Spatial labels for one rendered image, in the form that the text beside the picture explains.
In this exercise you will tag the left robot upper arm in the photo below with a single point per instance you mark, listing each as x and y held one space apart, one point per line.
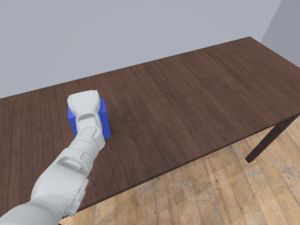
60 193

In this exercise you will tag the sponge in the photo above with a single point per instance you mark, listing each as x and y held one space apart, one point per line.
103 118

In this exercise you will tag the table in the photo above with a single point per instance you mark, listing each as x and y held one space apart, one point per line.
162 114

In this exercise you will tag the left robot hand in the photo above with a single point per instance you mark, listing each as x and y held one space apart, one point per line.
84 101

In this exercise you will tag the robot left forearm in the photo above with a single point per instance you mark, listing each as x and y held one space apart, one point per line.
83 150

